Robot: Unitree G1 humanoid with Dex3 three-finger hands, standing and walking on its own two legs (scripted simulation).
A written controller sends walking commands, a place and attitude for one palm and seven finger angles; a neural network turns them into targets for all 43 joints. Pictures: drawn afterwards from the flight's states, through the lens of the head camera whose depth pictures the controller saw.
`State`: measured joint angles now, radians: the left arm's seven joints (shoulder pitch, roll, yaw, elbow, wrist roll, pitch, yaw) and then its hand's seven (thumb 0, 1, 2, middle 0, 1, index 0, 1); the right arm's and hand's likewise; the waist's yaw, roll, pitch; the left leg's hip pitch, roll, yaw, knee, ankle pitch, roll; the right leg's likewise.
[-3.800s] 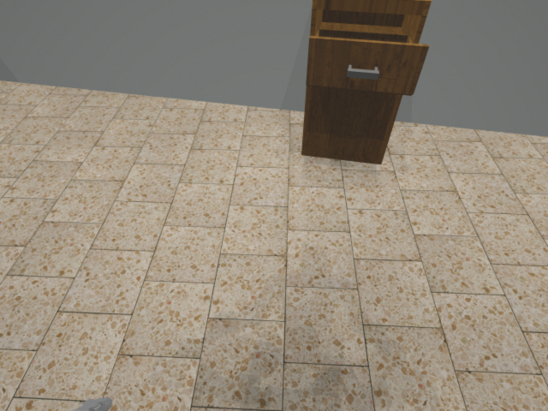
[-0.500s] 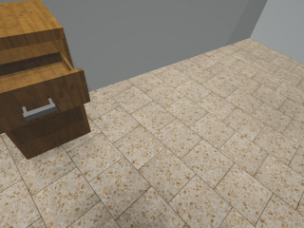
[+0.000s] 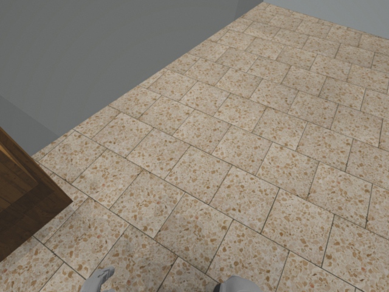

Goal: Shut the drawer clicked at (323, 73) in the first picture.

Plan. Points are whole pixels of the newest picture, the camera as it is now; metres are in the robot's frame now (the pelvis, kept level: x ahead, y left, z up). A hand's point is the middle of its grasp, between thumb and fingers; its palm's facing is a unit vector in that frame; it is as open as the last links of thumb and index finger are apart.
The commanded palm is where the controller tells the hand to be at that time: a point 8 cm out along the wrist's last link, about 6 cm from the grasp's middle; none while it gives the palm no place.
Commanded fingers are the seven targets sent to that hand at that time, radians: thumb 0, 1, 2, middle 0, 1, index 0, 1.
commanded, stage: turn to face it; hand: left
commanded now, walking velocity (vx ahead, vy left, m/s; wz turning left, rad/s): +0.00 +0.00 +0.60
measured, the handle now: out of the picture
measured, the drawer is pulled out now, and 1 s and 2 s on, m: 0.30 0.30 0.30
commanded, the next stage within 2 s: take the last steps up to it in 1.40 s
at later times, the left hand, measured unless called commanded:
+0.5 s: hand out of the picture +0.05 +0.27 -0.16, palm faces +0.31 -0.92 -0.22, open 7.4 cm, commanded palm none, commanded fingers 0.00 0.90 0.90 -0.20 -0.30 -0.20 -0.30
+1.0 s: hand out of the picture -0.01 +0.20 -0.13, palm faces +0.55 -0.79 -0.26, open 7.4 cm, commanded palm none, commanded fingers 0.00 0.90 0.90 -0.20 -0.30 -0.20 -0.30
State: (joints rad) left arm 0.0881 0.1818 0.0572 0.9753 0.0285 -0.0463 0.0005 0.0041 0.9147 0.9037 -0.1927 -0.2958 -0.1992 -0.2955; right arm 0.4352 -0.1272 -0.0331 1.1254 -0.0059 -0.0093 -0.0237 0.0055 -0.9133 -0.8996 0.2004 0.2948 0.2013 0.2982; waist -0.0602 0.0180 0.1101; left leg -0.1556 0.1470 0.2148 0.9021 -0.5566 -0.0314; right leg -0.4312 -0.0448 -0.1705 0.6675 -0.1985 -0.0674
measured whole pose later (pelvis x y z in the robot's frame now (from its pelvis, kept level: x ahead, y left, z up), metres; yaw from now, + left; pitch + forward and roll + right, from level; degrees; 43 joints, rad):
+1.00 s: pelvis +0.03 -0.01 +0.02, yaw +35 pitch -1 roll +1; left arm 0.21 0.17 0.03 0.88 0.03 0.01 0.02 0.00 0.90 0.90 -0.20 -0.30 -0.21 -0.30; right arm 0.16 -0.28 -0.09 0.92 -0.02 0.09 0.03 0.01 -0.91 -0.90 0.20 0.29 0.20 0.30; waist -0.02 0.03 0.07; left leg -0.52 0.01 0.01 1.11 -0.40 -0.06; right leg -0.20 -0.11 -0.14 0.53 -0.31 0.02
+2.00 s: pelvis +0.02 +0.07 +0.03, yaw +51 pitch -1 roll +0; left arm 0.46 0.11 0.02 1.13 0.03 -0.05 0.01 0.00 0.91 0.90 -0.20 -0.30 -0.20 -0.30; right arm 0.26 -0.20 -0.06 1.06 -0.02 0.02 0.02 0.01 -0.91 -0.90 0.20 0.29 0.20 0.30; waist 0.03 0.01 0.03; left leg -0.46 0.08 0.07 0.75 -0.27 0.00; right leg -0.01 -0.06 -0.11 0.35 -0.32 0.03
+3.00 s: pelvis +0.19 +0.24 +0.02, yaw +46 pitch -2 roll +1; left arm 0.21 0.17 0.04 1.07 0.02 0.04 0.04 0.00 0.91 0.90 -0.20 -0.30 -0.20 -0.30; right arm 0.15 -0.15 -0.02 1.03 -0.02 0.02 -0.04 0.00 -0.93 -0.90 0.20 0.29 0.20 0.30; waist 0.04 -0.03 0.08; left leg -0.27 0.01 0.09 0.51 -0.21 0.03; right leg -0.30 -0.03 -0.06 0.77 -0.46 0.00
